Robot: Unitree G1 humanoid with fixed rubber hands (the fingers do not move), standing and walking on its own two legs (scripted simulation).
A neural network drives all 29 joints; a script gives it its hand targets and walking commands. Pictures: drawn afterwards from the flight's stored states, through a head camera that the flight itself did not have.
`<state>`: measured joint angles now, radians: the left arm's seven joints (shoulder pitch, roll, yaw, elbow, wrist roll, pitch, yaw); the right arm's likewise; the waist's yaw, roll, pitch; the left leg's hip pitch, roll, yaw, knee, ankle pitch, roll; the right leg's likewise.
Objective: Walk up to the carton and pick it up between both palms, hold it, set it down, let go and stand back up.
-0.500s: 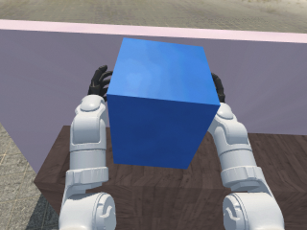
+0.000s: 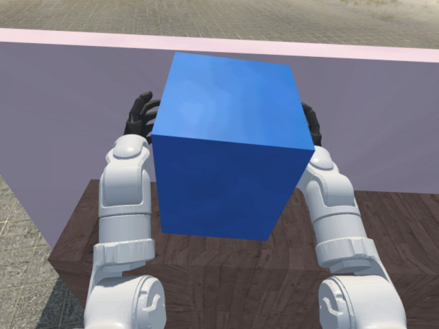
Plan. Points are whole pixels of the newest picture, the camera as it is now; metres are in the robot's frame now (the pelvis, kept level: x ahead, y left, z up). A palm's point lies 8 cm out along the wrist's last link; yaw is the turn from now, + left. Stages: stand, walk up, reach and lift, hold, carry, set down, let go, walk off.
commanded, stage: hold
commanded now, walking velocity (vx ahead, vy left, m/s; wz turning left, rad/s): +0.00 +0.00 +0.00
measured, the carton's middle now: (223, 151) +0.38 -0.01 +0.17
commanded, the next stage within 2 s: none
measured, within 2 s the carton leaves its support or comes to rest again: neither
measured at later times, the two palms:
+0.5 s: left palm (138, 140) +0.37 +0.14 +0.20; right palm (304, 149) +0.37 -0.15 +0.18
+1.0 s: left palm (136, 141) +0.36 +0.14 +0.21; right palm (303, 151) +0.37 -0.15 +0.18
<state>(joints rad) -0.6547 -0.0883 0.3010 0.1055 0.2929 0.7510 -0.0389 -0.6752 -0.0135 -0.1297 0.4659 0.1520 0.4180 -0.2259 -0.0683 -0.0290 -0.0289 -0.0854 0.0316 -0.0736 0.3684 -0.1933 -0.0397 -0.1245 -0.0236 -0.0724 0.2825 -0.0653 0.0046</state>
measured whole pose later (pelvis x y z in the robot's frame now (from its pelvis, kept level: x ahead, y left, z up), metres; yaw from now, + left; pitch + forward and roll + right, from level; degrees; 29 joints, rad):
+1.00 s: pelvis +0.00 +0.00 +0.00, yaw +0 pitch -6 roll -1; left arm -0.64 -0.09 0.30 0.07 0.31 0.74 -0.05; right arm -0.66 -0.01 -0.11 0.48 0.16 0.36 -0.22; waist -0.07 -0.04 0.00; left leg -0.07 0.03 -0.08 0.35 -0.19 -0.04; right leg -0.11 -0.02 -0.07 0.28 -0.07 0.00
